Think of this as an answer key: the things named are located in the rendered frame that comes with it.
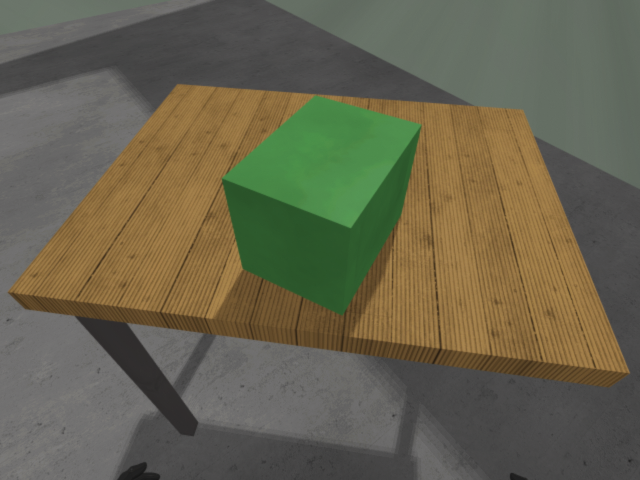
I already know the carton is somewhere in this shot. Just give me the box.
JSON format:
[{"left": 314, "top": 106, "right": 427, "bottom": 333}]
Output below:
[{"left": 222, "top": 95, "right": 422, "bottom": 316}]

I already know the table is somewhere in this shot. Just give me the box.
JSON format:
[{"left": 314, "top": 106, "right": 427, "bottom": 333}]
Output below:
[{"left": 8, "top": 84, "right": 630, "bottom": 436}]

